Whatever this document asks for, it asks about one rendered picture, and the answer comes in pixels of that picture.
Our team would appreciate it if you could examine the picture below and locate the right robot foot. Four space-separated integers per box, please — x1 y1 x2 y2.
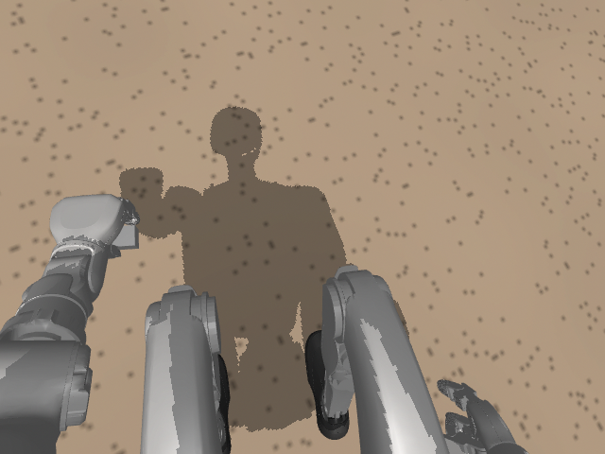
305 330 349 440

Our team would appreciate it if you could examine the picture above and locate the right robot hand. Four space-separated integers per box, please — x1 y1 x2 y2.
437 379 516 454

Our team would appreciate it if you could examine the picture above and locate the left robot hand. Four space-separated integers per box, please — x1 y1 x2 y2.
49 194 140 259

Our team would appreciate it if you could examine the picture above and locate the left robot arm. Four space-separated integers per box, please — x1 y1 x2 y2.
0 240 108 454

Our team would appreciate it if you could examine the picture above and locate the small box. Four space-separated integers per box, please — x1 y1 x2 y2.
112 225 139 250

